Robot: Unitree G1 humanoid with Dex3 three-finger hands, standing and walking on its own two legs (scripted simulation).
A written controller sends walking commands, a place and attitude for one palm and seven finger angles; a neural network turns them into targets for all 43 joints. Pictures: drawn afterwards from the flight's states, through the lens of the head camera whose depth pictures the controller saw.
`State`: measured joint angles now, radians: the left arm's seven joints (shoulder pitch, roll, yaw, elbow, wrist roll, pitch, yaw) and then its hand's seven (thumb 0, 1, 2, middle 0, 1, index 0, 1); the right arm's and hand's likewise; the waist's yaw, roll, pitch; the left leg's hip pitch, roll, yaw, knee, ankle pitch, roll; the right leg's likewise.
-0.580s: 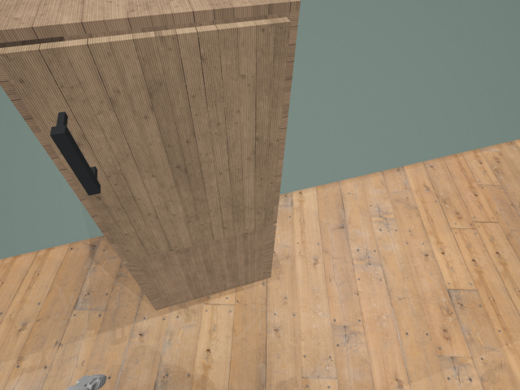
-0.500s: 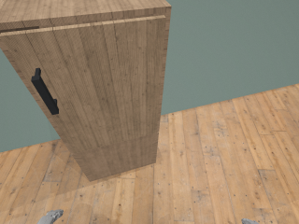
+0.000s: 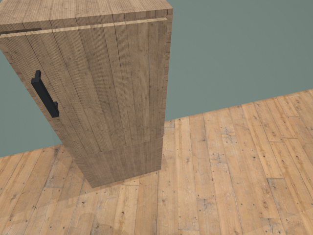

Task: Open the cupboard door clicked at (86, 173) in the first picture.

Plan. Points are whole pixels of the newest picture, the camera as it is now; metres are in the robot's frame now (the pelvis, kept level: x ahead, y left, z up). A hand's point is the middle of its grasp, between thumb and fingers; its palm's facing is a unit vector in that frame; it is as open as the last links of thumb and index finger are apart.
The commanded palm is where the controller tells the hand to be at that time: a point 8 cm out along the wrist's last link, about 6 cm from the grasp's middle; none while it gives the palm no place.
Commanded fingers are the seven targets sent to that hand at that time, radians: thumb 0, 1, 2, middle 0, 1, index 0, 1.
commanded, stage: stand and wait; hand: left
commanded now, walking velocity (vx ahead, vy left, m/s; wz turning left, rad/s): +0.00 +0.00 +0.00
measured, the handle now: (47, 94) +0.47 +0.36 +0.08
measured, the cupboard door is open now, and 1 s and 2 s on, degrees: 0 0 0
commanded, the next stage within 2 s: look at it before walking up in 0.44 s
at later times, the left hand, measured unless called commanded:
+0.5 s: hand out of the picture +0.07 +0.22 -0.16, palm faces -0.02 -0.95 -0.31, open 7.4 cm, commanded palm none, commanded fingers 0.00 0.90 0.90 -0.20 -0.30 -0.20 -0.30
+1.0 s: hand out of the picture +0.06 +0.23 -0.16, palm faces -0.01 -0.95 -0.31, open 7.4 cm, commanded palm none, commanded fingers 0.00 0.90 0.90 -0.20 -0.30 -0.20 -0.30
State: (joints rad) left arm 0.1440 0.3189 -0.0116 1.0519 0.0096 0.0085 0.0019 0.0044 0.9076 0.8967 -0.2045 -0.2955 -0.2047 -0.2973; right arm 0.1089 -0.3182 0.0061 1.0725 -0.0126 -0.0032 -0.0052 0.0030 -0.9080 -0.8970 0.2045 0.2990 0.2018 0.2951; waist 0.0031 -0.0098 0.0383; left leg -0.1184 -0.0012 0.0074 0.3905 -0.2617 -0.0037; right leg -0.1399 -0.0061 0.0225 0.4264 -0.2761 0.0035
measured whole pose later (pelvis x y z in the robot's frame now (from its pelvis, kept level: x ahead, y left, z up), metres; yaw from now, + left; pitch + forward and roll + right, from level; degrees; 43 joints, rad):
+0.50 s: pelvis -0.02 -0.01 +0.00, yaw +0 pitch -1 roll +0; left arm 0.12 0.31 0.00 1.09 0.01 -0.01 0.00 0.00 0.91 0.90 -0.20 -0.30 -0.20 -0.30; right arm 0.12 -0.31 0.01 1.13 -0.01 -0.01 0.00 0.00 -0.91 -0.90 0.20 0.30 0.20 0.29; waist 0.00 -0.01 0.02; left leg -0.12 0.02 0.00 0.35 -0.22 -0.02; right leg -0.14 0.01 0.02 0.38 -0.23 -0.01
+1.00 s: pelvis -0.02 -0.01 +0.00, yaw +0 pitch -1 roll +0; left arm 0.13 0.32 0.00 1.10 0.01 -0.01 0.00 0.00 0.91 0.90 -0.20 -0.30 -0.20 -0.30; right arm 0.12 -0.31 0.01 1.13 -0.01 -0.02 -0.01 0.00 -0.91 -0.90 0.20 0.30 0.20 0.29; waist 0.00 -0.01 0.02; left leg -0.11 0.02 0.00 0.33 -0.21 -0.02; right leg -0.13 0.01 0.02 0.36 -0.22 -0.01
